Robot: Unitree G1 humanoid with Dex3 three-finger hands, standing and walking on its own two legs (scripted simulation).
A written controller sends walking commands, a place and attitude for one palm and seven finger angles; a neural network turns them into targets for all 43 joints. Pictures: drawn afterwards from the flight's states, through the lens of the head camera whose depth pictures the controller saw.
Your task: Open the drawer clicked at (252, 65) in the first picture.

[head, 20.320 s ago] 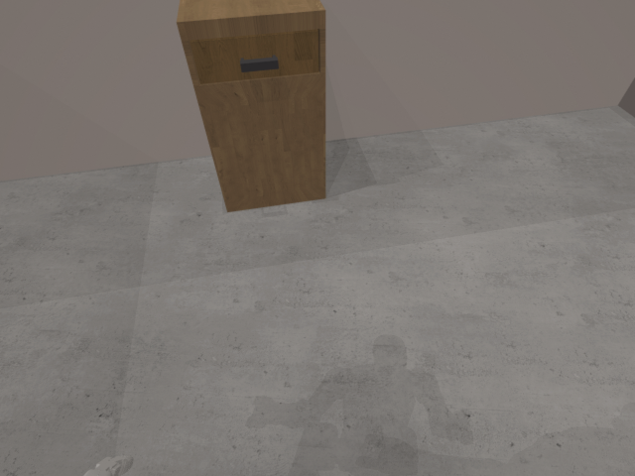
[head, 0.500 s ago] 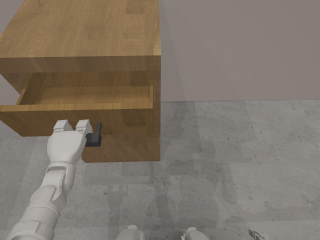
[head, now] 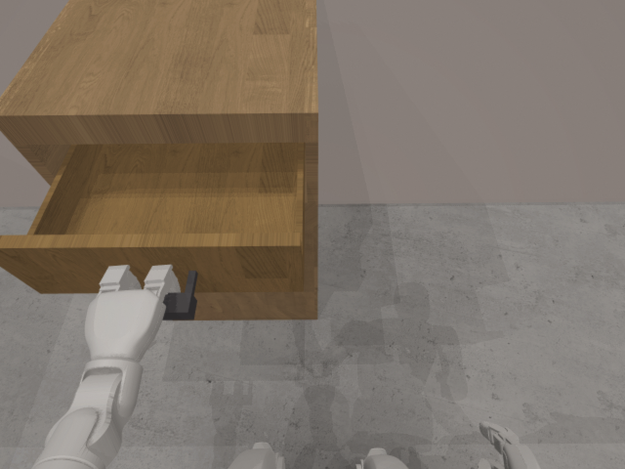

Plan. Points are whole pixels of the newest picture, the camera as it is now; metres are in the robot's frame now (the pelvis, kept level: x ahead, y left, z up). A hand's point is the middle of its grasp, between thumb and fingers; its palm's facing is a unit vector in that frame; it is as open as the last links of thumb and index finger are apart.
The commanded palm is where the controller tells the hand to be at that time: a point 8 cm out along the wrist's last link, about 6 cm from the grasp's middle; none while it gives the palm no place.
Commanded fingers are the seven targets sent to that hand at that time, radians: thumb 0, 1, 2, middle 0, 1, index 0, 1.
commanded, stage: pull the drawer open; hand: left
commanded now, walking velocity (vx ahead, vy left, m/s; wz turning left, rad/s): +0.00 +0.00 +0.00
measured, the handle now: (151, 291) +0.35 +0.24 -0.02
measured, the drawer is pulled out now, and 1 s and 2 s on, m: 0.18 0.30 0.29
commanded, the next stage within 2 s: open the thumb to release the handle in 1.10 s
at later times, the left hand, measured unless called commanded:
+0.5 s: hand (136, 374) +0.24 +0.24 -0.04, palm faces -0.03 -0.04 -1.00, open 6.0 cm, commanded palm +0.21 +0.25 +0.01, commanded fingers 0.00 0.90 0.90 -0.40 -1.35 -0.40 -1.35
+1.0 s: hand (124, 427) +0.18 +0.24 -0.04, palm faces -0.04 -0.06 -1.00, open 6.0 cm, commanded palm +0.14 +0.25 +0.01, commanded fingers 0.00 0.90 0.90 -0.40 -1.35 -0.40 -1.35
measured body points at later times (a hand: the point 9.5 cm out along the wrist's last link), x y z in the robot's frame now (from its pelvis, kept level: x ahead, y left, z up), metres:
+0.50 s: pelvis +0.00 +0.00 -0.01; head +0.08 -0.02 +0.44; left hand +0.24 +0.24 +0.01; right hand +0.18 -0.25 -0.12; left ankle -0.01 +0.10 -0.67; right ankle -0.02 -0.12 -0.67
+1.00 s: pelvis +0.00 -0.01 -0.02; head +0.07 -0.03 +0.43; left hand +0.18 +0.24 +0.01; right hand +0.19 -0.25 -0.12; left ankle -0.01 +0.10 -0.67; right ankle -0.02 -0.12 -0.67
